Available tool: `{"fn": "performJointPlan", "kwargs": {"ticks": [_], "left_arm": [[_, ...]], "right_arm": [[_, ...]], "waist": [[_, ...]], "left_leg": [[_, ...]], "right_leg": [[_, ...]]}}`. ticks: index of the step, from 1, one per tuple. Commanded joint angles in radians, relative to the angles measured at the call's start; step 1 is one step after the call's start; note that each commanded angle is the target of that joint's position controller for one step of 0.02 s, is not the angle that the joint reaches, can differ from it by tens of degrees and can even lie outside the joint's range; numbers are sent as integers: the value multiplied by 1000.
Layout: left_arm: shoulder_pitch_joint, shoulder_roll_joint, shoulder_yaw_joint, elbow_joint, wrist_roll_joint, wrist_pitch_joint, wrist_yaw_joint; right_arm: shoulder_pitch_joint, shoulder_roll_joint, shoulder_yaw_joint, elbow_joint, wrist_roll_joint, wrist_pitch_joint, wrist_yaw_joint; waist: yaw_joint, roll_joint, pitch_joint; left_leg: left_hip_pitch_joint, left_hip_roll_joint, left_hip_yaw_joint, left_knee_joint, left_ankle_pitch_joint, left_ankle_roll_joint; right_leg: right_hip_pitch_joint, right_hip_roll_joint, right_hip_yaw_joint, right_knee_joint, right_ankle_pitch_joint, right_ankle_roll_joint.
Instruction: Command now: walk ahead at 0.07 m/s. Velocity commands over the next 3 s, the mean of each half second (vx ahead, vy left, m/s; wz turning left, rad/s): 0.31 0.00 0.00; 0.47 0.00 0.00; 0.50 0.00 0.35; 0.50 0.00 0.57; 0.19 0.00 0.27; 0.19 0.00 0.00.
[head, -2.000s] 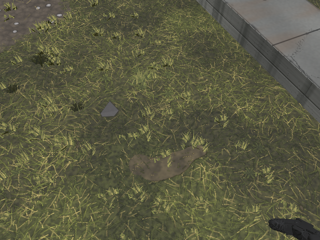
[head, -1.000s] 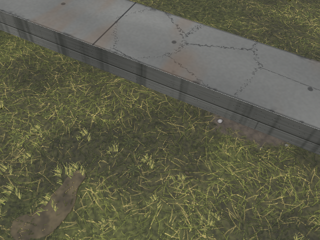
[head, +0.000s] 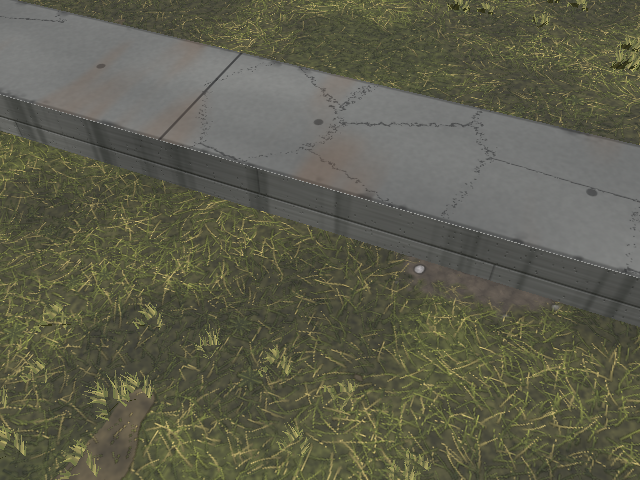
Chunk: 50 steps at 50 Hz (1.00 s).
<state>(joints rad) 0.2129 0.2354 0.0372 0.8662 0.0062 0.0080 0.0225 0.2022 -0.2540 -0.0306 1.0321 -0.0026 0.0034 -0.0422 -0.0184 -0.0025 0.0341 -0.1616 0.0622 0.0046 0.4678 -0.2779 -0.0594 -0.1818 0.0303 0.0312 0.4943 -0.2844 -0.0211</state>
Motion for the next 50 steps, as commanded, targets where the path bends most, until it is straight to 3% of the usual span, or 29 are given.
{"fn": "performJointPlan", "kwargs": {"ticks": [1,2,4,6,8,10,11,12,13,14,15,18,21,24,27,30,32,33,34,35,36,37,38,39,40,41,44,47,50], "left_arm": [[21,127,31,-16,-9,-5,9],[31,145,37,-11,-14,-3,11],[82,181,47,2,-21,-14,8],[99,203,55,15,-26,-39,6],[29,180,49,-6,-33,-54,3],[-88,161,43,-37,-43,-48,-1],[-107,107,28,-50,-30,-51,-4],[-125,58,16,-90,-25,-65,-3],[-120,102,28,-94,-45,-81,0],[-78,114,31,-75,-61,-93,-8],[-50,115,32,-52,-58,-102,-15],[-97,118,43,-48,-28,-110,-30],[-165,60,29,-68,-26,-98,-43],[-295,30,10,-114,-31,-98,-50],[-373,43,6,-140,-38,-100,-61],[-401,70,9,-161,-40,-108,-75],[-322,116,29,-145,-36,-111,-75],[-198,152,49,-110,-38,-109,-69],[-17,191,72,-53,-41,-103,-58],[171,261,89,-11,-25,-95,-43],[202,279,84,12,-15,-96,-56],[144,179,59,12,-23,-100,-56],[46,146,47,0,-24,-106,-54],[-32,128,40,-12,-20,-114,-57],[-70,107,35,-14,-8,-120,-62],[-82,92,29,-6,3,-124,-64],[-56,105,27,28,-9,-131,-59],[-1,152,35,51,-8,-128,-35],[54,169,36,65,-16,-118,-23]], "right_arm": [[37,-106,-21,-9,8,-5,-6],[25,-100,-21,-15,13,-6,-7],[-19,-73,-15,-46,16,-27,-2],[-32,-66,-14,-67,29,-59,15],[6,-70,-16,-61,41,-86,35],[178,-70,-27,23,29,-100,46],[286,-103,-40,63,13,-99,46],[382,-225,-66,69,14,-103,51],[350,-207,-53,56,-3,-113,58],[274,-149,-37,28,3,-123,55],[233,-119,-29,10,9,-126,55],[239,-67,-8,2,4,-115,58],[289,-82,-5,7,-1,-97,41],[291,-110,-6,-7,-3,-89,26],[333,-123,-12,5,6,-90,21],[331,-132,-23,9,16,-84,20],[303,-158,-35,-2,12,-76,19],[286,-164,-39,-9,6,-66,19],[270,-157,-36,-21,0,-59,19],[280,-114,-19,-49,-19,-61,21],[419,45,21,-46,-1,-83,37],[303,-74,-7,-56,31,-113,42],[197,-124,-24,-98,57,-130,43],[151,-121,-25,-106,53,-136,35],[140,-115,-34,-105,37,-132,29],[171,-92,-35,-104,30,-119,28],[152,-55,-33,-127,22,-89,26],[13,-73,-35,-188,6,-84,26],[-108,-54,-23,-222,6,-97,38]], "waist": [[6,-25,-23],[17,-50,11],[46,-146,84],[44,-203,125],[1,-178,117],[-92,-103,66],[-118,22,17],[-131,289,-9],[-106,249,29],[-61,157,92],[-40,123,99],[-38,105,68],[-49,96,55],[-71,90,90],[-81,104,123],[-50,105,122],[16,133,37],[84,150,-48],[168,141,-153],[210,6,-300],[109,-273,-460],[144,-171,-332],[114,-134,-163],[76,-26,-94],[43,-3,-55],[6,-30,-60],[-20,-52,-11],[8,-35,35],[47,-31,42]], "left_leg": [[-41,-46,54,-9,-73,26],[-95,-63,73,38,-183,38],[-231,-80,83,184,-230,59],[-284,-35,16,310,-214,104],[-256,-6,-7,234,-245,154],[84,-58,49,-19,-7,160],[231,23,-93,-79,-29,161],[326,253,-503,-263,-202,264],[282,343,-704,-325,-283,343],[269,325,-628,-319,-285,331],[271,274,-515,-317,-233,292],[278,182,-274,-320,150,218],[259,146,-157,-321,394,223],[158,117,-92,-364,384,216],[154,141,-76,-387,369,227],[246,185,-62,-338,489,217],[300,199,-47,-213,820,197],[296,184,-27,-68,984,181],[193,145,-8,139,989,153],[-68,77,13,466,606,131],[-398,-125,-65,793,-259,83],[-503,-81,-163,900,-276,108],[-555,-32,-126,900,-183,124],[-504,21,-107,853,-89,124],[-454,52,-96,803,-38,118],[-388,78,-104,772,-9,114],[-383,105,-81,668,4,88],[-491,116,-66,492,157,53],[-455,77,-27,250,339,51]], "right_leg": [[-7,-42,53,-106,-89,-42],[-40,-62,94,-139,-311,-67],[-64,-188,291,-263,-568,-147],[-94,-306,470,-339,-576,-221],[-85,-310,432,-315,-454,-205],[-236,-180,221,-190,-276,-122],[-331,-89,90,36,-163,-66],[-505,30,-55,351,-185,6],[-601,12,36,547,-292,-1],[-666,-46,79,635,-204,-22],[-681,-80,63,646,-102,-36],[-634,-131,9,550,76,-31],[-607,-119,-45,437,153,6],[-510,-88,-81,217,271,23],[-450,-66,-93,100,327,11],[-430,-61,-74,31,300,-32],[-295,-18,-94,30,246,-69],[-139,13,-114,32,228,-96],[110,4,-99,27,249,-130],[440,-207,157,60,183,-193],[684,-433,681,-114,-100,-361],[573,-386,704,-218,-176,-308],[408,-358,536,-245,-95,-266],[247,-324,415,-272,58,-245],[131,-286,317,-294,162,-232],[63,-259,257,-322,191,-225],[-47,-242,171,-391,207,-241],[-39,-233,128,-425,221,-242],[-19,-192,50,-418,270,-199]]}}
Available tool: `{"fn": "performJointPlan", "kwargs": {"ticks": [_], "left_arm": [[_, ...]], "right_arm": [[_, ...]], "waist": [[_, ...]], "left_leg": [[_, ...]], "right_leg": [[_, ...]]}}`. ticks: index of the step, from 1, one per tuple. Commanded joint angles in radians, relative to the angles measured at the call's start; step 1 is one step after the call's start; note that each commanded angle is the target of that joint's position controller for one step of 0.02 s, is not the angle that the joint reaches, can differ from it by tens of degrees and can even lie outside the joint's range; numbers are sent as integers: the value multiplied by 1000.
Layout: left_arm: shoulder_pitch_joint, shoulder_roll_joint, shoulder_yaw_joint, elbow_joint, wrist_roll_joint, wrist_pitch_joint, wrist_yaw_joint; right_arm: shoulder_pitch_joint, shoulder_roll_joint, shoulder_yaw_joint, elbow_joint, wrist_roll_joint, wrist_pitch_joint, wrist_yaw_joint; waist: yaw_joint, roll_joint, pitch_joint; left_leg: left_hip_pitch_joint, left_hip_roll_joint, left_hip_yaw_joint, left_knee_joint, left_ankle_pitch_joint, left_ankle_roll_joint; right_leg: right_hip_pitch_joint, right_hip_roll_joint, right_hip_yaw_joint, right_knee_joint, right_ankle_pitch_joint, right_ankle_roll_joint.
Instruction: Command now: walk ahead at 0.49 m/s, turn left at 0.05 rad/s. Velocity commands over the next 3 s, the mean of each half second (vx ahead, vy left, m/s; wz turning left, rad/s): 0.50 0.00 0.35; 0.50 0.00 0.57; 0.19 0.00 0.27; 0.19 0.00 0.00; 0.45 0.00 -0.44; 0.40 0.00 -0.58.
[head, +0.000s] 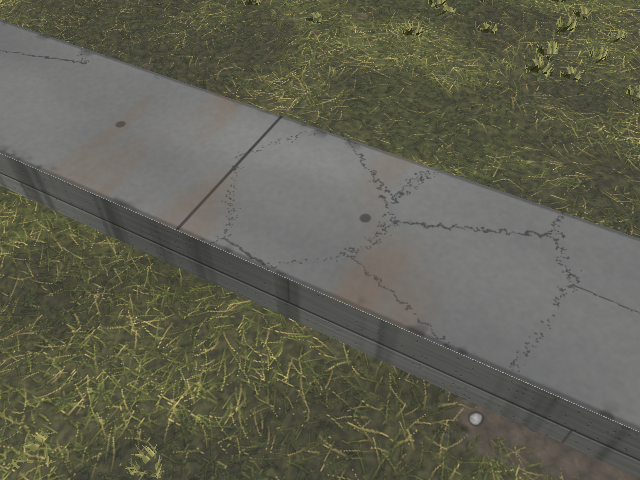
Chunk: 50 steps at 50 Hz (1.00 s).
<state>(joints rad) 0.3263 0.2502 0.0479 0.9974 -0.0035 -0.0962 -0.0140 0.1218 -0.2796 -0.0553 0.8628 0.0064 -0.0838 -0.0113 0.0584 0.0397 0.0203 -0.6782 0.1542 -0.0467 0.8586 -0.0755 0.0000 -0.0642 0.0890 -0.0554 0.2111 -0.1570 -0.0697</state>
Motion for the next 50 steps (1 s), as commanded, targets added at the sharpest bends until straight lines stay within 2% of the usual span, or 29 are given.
{"fn": "performJointPlan", "kwargs": {"ticks": [1,2,3,4,6,8,9,10,11,12,13,14,15,17,20,22,25,31,33,35,36,37,38,39,40,41,44,47,50], "left_arm": [[-40,165,27,-59,-8,-13,16],[-17,174,28,-50,-10,-12,17],[32,115,12,-18,23,-15,7],[44,113,12,-13,28,-17,4],[41,146,22,-10,39,-11,9],[39,175,32,-8,43,0,19],[40,179,33,-9,47,9,22],[60,155,23,-15,51,17,24],[98,88,2,-66,34,13,23],[153,56,-2,-84,24,4,10],[48,128,12,-88,39,3,10],[-32,127,11,-108,29,-10,4],[-58,111,7,-112,28,-15,4],[-48,99,3,-115,51,12,4],[-74,82,-1,-136,57,43,0],[-154,81,-3,-168,57,50,-1],[-271,80,-6,-213,50,48,-3],[-406,89,-15,-281,28,30,-6],[-367,112,-10,-283,27,23,-3],[-226,140,2,-248,29,11,12],[-106,166,14,-218,35,-2,23],[33,237,30,-215,55,-11,40],[39,327,52,-219,67,6,42],[-16,257,48,-221,51,23,35],[-74,168,27,-240,40,26,29],[-120,124,15,-243,36,28,29],[-71,114,9,-206,36,6,32],[-31,121,16,-186,23,-12,24],[-2,121,19,-169,22,-8,24]], "right_arm": [[-60,-23,6,-59,2,-12,12],[-89,-22,9,-66,7,-13,18],[-92,8,25,-79,-54,18,52],[-107,3,23,-86,-51,32,63],[-119,-39,13,-106,-47,39,71],[-69,-68,1,-102,-54,33,66],[31,-78,-8,-73,-57,25,60],[197,-109,-24,-16,-67,14,49],[343,-211,-52,4,-80,8,35],[351,-291,-77,19,-50,18,33],[284,-229,-67,10,-22,24,38],[218,-172,-55,-5,-20,26,37],[178,-127,-44,-11,-23,27,37],[159,-88,-32,-2,-11,22,31],[205,-114,-39,13,-5,9,29],[237,-126,-44,22,-6,12,26],[290,-124,-45,33,-8,18,25],[345,-138,-51,41,-22,24,12],[311,-153,-55,27,-24,23,5],[258,-171,-59,7,-23,22,4],[246,-166,-57,3,-13,16,12],[245,-109,-40,-27,-3,7,19],[356,-16,-22,-58,23,12,17],[359,-99,-28,-29,-15,32,7],[302,-117,-34,-22,-31,40,15],[262,-102,-32,-29,-33,43,25],[209,-72,-26,-57,-53,71,48],[144,-51,-17,-91,-48,85,65],[40,-37,-7,-137,-47,86,81]], "waist": [[-17,-76,52],[-2,-78,49],[-18,-82,45],[-8,-104,57],[-21,-109,69],[-49,-112,42],[-91,-105,-13],[-144,-70,-112],[-166,79,-251],[-117,290,-327],[-118,109,-243],[-111,35,-124],[-89,-21,-74],[-42,-3,-47],[-36,-1,-39],[-54,4,-2],[-95,14,28],[-140,33,27],[-110,41,21],[-45,36,-28],[14,-12,-95],[65,-110,-231],[-2,-352,-307],[-33,-233,-228],[-37,-110,-102],[-48,-73,-34],[-60,-142,-7],[-62,-141,-17],[-50,-132,23]], "left_leg": [[81,-33,45,-195,174,-8],[91,-43,55,-228,195,-6],[168,-53,112,-240,200,7],[186,-56,108,-248,192,22],[171,-75,92,-277,75,55],[205,-115,106,-319,-72,94],[305,-155,125,-361,-103,118],[502,-176,118,-390,-106,149],[799,59,-213,-390,-139,232],[991,222,-692,-559,-126,355],[940,169,-616,-574,-186,318],[803,136,-467,-573,-118,294],[700,92,-382,-598,-16,268],[578,29,-273,-628,125,241],[541,-1,-231,-651,183,263],[532,-14,-232,-677,137,263],[563,-32,-243,-684,107,244],[643,-35,-276,-593,267,213],[643,-24,-308,-547,309,186],[599,-49,-313,-419,474,151],[558,-106,-278,-259,482,125],[451,-168,-217,-16,270,101],[153,-322,-90,213,-435,75],[61,-228,-75,317,-458,86],[67,-183,-76,321,-364,84],[86,-154,-58,290,-298,70],[123,-118,-28,272,-233,40],[60,-101,-10,256,-174,29],[0,-92,19,154,-102,8]], "right_leg": [[-118,-249,111,-135,140,-142],[-90,-258,99,-133,131,-137],[-95,-252,55,-142,127,-119],[-83,-262,44,-141,129,-106],[13,-305,29,-92,191,-84],[118,-326,0,55,413,-61],[141,-317,-27,221,558,-49],[83,-278,-74,456,564,-27],[-190,-218,-119,805,272,8],[-525,-27,-49,1055,-388,36],[-621,-100,94,1103,-312,14],[-632,-143,90,1077,-202,6],[-588,-175,93,1007,-139,7],[-488,-200,92,922,-117,35],[-492,-189,71,851,-100,77],[-546,-190,61,769,-41,102],[-595,-179,57,618,62,121],[-534,-121,62,414,124,107],[-446,-111,81,348,86,87],[-231,-68,61,284,17,58],[-60,-91,73,217,49,34],[153,-291,266,182,-115,-12],[355,-531,671,81,-171,-119],[257,-529,754,59,-340,-131],[123,-478,612,31,-379,-109],[31,-427,476,0,-262,-89],[-40,-360,236,-14,103,-59],[-11,-362,127,-23,255,-71],[-2,-360,33,-25,391,-75]]}}
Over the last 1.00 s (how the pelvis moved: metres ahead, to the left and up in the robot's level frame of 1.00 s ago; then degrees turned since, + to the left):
0.42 0.01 0.01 1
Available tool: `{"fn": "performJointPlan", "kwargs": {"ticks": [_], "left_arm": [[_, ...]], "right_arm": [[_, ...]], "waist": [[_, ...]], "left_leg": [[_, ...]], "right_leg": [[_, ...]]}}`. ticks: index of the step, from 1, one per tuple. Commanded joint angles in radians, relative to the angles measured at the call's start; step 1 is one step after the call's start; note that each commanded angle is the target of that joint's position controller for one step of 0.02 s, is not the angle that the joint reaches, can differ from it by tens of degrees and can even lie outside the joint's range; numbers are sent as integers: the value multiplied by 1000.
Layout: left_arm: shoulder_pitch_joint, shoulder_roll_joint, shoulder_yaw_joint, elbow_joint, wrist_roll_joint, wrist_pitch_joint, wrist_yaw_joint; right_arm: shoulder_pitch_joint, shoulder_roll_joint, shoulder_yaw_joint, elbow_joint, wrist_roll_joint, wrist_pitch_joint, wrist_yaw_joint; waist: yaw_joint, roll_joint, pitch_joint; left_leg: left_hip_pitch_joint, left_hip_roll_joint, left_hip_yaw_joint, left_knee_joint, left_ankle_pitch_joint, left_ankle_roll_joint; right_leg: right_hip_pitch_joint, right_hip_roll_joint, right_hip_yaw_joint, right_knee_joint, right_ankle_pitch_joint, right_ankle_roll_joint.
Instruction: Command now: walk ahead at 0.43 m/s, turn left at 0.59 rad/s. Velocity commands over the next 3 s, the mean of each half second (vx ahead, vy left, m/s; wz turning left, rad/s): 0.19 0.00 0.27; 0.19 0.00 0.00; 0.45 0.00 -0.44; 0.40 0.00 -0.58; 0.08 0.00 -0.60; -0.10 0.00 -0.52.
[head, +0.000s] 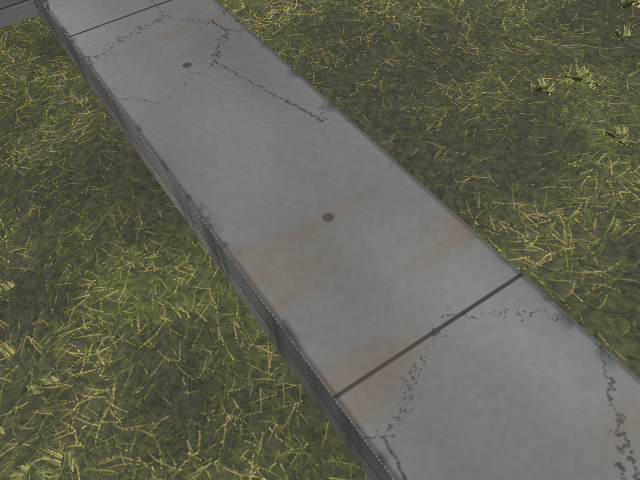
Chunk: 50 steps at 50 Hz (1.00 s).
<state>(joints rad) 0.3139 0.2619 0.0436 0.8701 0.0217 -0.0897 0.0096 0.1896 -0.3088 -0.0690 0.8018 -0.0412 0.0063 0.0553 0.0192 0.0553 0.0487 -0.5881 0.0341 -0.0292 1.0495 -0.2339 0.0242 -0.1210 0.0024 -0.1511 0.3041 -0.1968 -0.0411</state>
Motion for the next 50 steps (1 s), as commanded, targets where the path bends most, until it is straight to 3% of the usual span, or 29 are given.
{"fn": "performJointPlan", "kwargs": {"ticks": [1,3,7,9,10,11,12,13,15,16,17,20,22,26,27,28,29,30,31,33,34,35,37,40,42,45,48,49,50], "left_arm": [[11,107,23,-39,-5,-12,1],[9,106,21,-33,-7,-9,-1],[42,140,32,-15,-14,9,-2],[38,151,35,-10,-19,26,6],[34,147,34,-11,-28,34,8],[66,112,23,-40,-30,34,7],[189,-19,-14,-57,-52,47,-2],[166,52,2,-7,-39,79,8],[65,43,2,-18,-18,91,11],[50,50,5,-15,-4,98,14],[86,49,6,3,4,110,13],[127,2,0,34,-5,126,17],[79,-4,0,29,-7,134,28],[95,-26,-3,62,-3,135,36],[94,-13,-4,68,7,126,35],[58,54,12,61,4,121,35],[33,102,27,69,-4,109,34],[17,53,19,73,-3,92,30],[9,23,12,85,2,79,30],[-16,19,16,98,-1,60,29],[33,-59,-13,109,2,63,29],[43,-27,-4,120,1,65,29],[68,45,22,117,4,71,27],[124,84,43,126,0,74,28],[144,78,49,135,6,65,26],[139,66,53,140,4,52,17],[63,65,57,122,-5,50,8],[43,32,49,109,-6,41,3],[32,-79,19,67,-18,30,-4]], "right_arm": [[-53,2,12,-88,3,-7,17],[-92,33,29,-100,7,-17,20],[-101,11,31,-105,-4,-20,14],[-7,-16,21,-75,-18,-36,5],[94,-25,14,-34,-31,-53,-2],[178,-95,0,-19,-45,-67,-14],[150,-148,-3,-37,-14,-64,-23],[163,-85,4,-37,36,-47,-43],[-18,0,40,-45,35,-34,-57],[-59,9,47,-45,29,-33,-64],[-79,8,49,-43,24,-31,-68],[-62,1,46,-16,9,-41,-63],[-44,9,47,8,7,-39,-62],[-41,16,45,42,24,-13,-67],[-5,32,48,62,28,-8,-66],[-50,-3,24,49,60,-17,-65],[-36,-15,14,40,55,-14,-71],[-51,-19,11,51,37,-14,-78],[-45,2,11,53,35,-14,-82],[-1,23,10,80,29,-8,-89],[79,72,33,127,10,-9,-66],[97,84,33,145,14,-14,-58],[68,55,28,143,14,-24,-54],[8,67,27,115,2,-29,-42],[-1,56,21,99,2,-40,-35],[-7,62,17,92,13,-61,-29],[205,77,6,163,25,-82,-40],[302,24,-12,185,17,-94,-52],[406,-107,-39,189,8,-98,-64]], "waist": [[-12,-145,2],[-10,-154,-2],[-2,-198,-47],[-43,-183,-100],[-95,-115,-156],[-116,10,-254],[-43,183,-426],[-87,23,-492],[-19,13,-181],[5,31,-110],[25,53,-95],[29,47,-141],[5,56,-123],[16,34,-70],[11,-16,-31],[-1,-44,-6],[-35,-146,25],[-21,-138,45],[-29,-154,38],[-46,-152,26],[-54,-133,0],[-55,-149,8],[-27,-157,19],[14,-195,99],[14,-169,118],[13,-146,104],[-91,-107,49],[-137,-3,11],[-160,248,-65]], "left_leg": [[-71,23,21,-101,88,-20],[46,-2,65,-276,163,-14],[159,-51,103,-433,131,22],[277,-84,92,-530,117,60],[425,-90,89,-652,271,78],[673,95,-79,-617,716,114],[930,403,-367,-508,1322,305],[796,361,-289,-553,1148,328],[496,245,-184,-683,761,255],[403,198,-147,-720,696,213],[333,166,-101,-740,670,194],[309,131,-61,-741,580,180],[303,134,-93,-759,384,179],[209,125,-169,-817,-105,125],[166,110,-179,-830,-220,76],[150,72,-173,-799,-304,63],[206,23,-97,-803,-265,38],[301,10,-85,-764,-197,22],[357,5,-76,-739,-127,22],[405,2,-58,-715,-48,35],[421,12,-59,-727,-12,40],[411,-7,-40,-708,-35,43],[313,-54,14,-618,-161,58],[115,-50,81,-391,-140,60],[14,-10,63,-301,-168,59],[84,-12,93,-377,-155,50],[500,-89,162,-598,-11,37],[653,-2,39,-692,-49,35],[790,266,-354,-878,-279,91]], "right_leg": [[45,-261,82,-100,523,-98],[-4,-220,-1,-62,641,-77],[68,-237,-6,55,792,-54],[89,-236,-2,224,819,-47],[42,-200,-31,391,710,-21],[-154,-144,-46,635,303,15],[-379,0,17,931,-516,51],[-290,-38,159,944,-450,51],[-306,-70,157,848,-356,60],[-270,-75,156,786,-305,63],[-204,-63,139,750,-266,66],[-101,-25,118,616,-249,64],[-91,-21,124,491,-243,61],[40,-10,125,192,-65,27],[71,-45,182,91,-23,14],[53,-109,223,126,-12,2],[-119,-112,232,108,-214,-27],[-212,-107,250,54,-304,-31],[-245,-109,257,23,-303,-18],[-246,-107,258,7,-230,2],[-206,-139,319,-59,-234,-10],[-181,-135,322,-68,-293,-16],[-127,-148,360,-79,-469,-57],[-68,-307,518,-171,-589,-159],[-13,-344,530,-182,-504,-188],[-4,-284,432,-140,-322,-158],[-214,-172,314,33,-125,-110],[-304,-89,231,242,-47,-78],[-495,52,92,562,-219,-22]]}}
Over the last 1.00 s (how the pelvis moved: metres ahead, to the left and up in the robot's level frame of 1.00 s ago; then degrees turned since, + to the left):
0.54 0.11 0.00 30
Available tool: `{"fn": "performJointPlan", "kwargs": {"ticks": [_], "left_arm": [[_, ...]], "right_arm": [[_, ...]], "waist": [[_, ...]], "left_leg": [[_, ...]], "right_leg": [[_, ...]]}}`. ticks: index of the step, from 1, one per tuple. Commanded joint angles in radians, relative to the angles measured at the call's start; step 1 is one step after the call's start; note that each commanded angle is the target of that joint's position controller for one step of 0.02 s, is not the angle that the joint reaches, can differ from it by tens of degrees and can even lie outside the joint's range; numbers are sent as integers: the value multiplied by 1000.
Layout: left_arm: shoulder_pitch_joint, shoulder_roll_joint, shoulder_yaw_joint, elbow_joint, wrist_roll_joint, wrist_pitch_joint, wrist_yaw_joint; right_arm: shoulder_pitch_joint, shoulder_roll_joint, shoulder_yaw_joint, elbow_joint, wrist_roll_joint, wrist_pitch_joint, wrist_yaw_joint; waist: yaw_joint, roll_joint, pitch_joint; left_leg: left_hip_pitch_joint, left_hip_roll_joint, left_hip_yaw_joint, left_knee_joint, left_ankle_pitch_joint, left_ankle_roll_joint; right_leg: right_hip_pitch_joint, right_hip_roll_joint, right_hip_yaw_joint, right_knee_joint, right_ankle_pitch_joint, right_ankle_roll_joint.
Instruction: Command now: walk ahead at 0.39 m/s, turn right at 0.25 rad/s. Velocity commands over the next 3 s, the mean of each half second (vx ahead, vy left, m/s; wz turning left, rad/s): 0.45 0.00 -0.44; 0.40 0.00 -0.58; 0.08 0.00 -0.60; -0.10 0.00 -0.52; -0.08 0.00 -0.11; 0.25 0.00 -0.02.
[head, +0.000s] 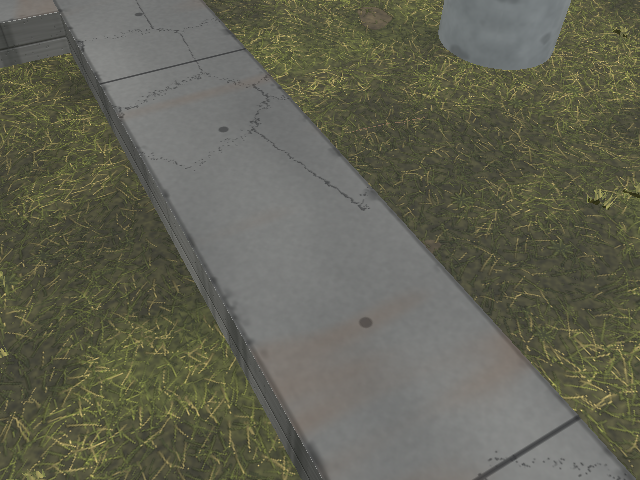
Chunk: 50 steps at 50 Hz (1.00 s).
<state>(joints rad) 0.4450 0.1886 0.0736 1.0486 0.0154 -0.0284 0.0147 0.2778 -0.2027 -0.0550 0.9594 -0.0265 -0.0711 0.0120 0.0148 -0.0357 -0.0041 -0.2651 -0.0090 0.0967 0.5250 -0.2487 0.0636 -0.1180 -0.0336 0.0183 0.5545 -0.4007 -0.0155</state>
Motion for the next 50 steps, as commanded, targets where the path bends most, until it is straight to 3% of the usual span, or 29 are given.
{"fn": "performJointPlan", "kwargs": {"ticks": [1,3,5,8,12,17,20,21,23,24,25,26,27,28,29,30,32,34,35,36,38,40,43,45,46,47,48,49,50], "left_arm": [[-88,53,6,-114,3,-24,-5],[-109,36,7,-98,17,-20,-16],[-115,31,10,-99,12,-18,-32],[-132,5,13,-117,10,6,-22],[-336,-36,-5,-226,2,27,-7],[-558,-111,-70,-375,-15,30,30],[-668,-147,-126,-481,-16,22,10],[-678,-137,-133,-493,-14,22,-2],[-556,-80,-132,-440,-22,20,-17],[-474,-52,-114,-392,-34,42,-12],[-326,-34,-103,-355,-33,38,-14],[-221,11,-81,-314,-19,34,-20],[-125,95,-41,-287,3,24,-26],[-143,253,5,-250,-34,35,-21],[-189,255,21,-268,-30,42,-5],[-229,216,16,-234,-17,34,6],[-247,103,-7,-169,12,4,17],[-242,62,-21,-150,29,-21,14],[-149,-52,-79,-70,116,-60,-43],[-98,-51,-79,-65,108,-79,-55],[-111,0,-72,-62,112,-84,-69],[-178,80,-57,-102,115,-93,-92],[-147,172,-30,-184,13,-163,-82],[-106,295,19,-205,5,-154,-97],[-150,331,37,-234,12,-139,-103],[-145,265,24,-242,24,-145,-114],[-27,37,-29,-264,3,-159,-111],[202,-9,-38,-249,5,-154,-110],[52,97,-8,-266,2,-124,-112]], "right_arm": [[355,-217,-55,65,-4,2,-24],[179,-102,-21,21,-6,5,-19],[107,-59,-1,3,-4,-15,-24],[221,-50,6,50,-10,-31,-28],[306,-29,22,91,-30,-31,-37],[373,-13,52,144,-34,-41,-31],[354,-5,74,164,-14,-31,-41],[362,-3,79,167,-2,-24,-53],[272,-71,74,88,65,-14,-79],[267,-150,60,54,84,-18,-93],[255,-243,32,33,71,-20,-90],[250,-267,10,2,71,-4,-79],[206,-262,0,-54,63,-3,-60],[185,-123,14,-126,36,-21,6],[135,-151,2,-174,5,-45,40],[64,-124,7,-205,1,-47,48],[9,-16,39,-258,-8,-28,4],[-25,5,53,-311,-8,15,-21],[-100,31,93,-296,-80,27,36],[-57,-2,83,-276,-111,20,42],[-114,-44,88,-302,-106,-16,40],[-283,-102,74,-376,-32,-23,15],[-299,-73,81,-404,-23,-15,16],[-180,-103,65,-350,8,0,20],[-50,-169,40,-296,27,-2,13],[200,-218,19,-228,23,-19,3],[416,-252,14,-167,-29,-44,-10],[375,-264,8,-197,-58,-41,4],[159,-284,-17,-225,-58,-44,-19]], "waist": [[-143,323,-5],[-62,90,134],[-24,77,148],[-34,76,64],[-50,72,118],[-28,22,213],[32,-11,240],[22,-7,222],[72,-6,79],[92,65,-82],[150,210,-114],[181,348,-182],[249,311,-249],[148,-123,-320],[108,11,-340],[78,98,-200],[-22,202,49],[-69,150,68],[-38,43,-33],[-43,-4,-38],[-60,34,-45],[-50,57,-39],[-67,6,-54],[-105,-21,-5],[-150,-17,9],[-214,-9,-124],[-168,269,-457],[-91,371,-659],[-81,128,-337]], "left_leg": [[378,403,-629,-410,-340,121],[216,340,-463,-390,-359,107],[181,265,-274,-395,-105,53],[285,269,-156,-312,267,73],[350,311,-121,-313,213,110],[376,345,-85,-343,110,88],[222,254,36,-426,236,8],[181,220,80,-470,357,10],[16,200,188,-417,1252,26],[51,228,183,-240,1877,28],[152,277,155,-38,2062,12],[227,299,131,223,2194,10],[23,234,106,623,1678,3],[-343,-83,32,1127,-52,-91],[-425,-56,-172,1253,34,-42],[-487,-34,-183,1283,70,-20],[-541,28,-188,1191,4,-15],[-543,48,-173,1159,-107,-25],[-739,15,-345,1221,91,91],[-797,15,-316,1188,117,109],[-756,-6,-220,1065,94,97],[-512,51,-137,788,140,37],[25,-22,-27,362,142,-118],[160,-107,-6,113,303,-157],[152,-79,-43,-41,379,-112],[335,68,-140,-15,532,34],[719,336,-352,208,1407,330],[851,590,-871,30,1387,593],[573,525,-806,-62,1137,471]], "right_leg": [[-549,85,-53,576,-130,-48],[-611,-8,11,819,15,-73],[-598,-36,9,783,138,-74],[-696,2,-41,1027,110,-67],[-1044,9,-29,1340,4,-91],[-1445,48,-36,1655,-198,-158],[-1343,12,-104,1391,-167,-175],[-1232,23,-174,1285,-134,-167],[-607,94,-333,897,-18,-174],[-406,194,-409,916,-17,-169],[-363,192,-375,784,-59,-186],[-286,234,-286,648,-161,-232],[-34,149,92,487,-97,-337],[173,-153,770,95,255,-470],[139,-151,996,-80,110,-432],[-23,-151,917,-109,-77,-406],[-312,-114,665,-17,160,-326],[-430,-61,472,-36,183,-282],[-337,30,369,11,75,-257],[-299,56,354,-10,45,-269],[-366,117,211,-64,19,-255],[-528,109,176,-142,211,-238],[-640,131,131,-130,589,-145],[-494,104,198,-18,795,-89],[-355,82,249,90,919,-19],[-323,87,274,327,949,61],[-454,206,179,803,103,113],[-676,253,188,1131,-280,123],[-799,170,164,1235,-148,101]]}}
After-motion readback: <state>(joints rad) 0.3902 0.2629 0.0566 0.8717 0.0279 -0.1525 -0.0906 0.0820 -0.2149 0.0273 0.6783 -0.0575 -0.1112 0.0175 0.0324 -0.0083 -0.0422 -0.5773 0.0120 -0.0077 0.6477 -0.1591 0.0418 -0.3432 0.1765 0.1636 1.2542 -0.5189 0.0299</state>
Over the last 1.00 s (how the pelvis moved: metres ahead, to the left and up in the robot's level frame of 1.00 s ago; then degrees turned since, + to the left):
0.21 0.08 -0.02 5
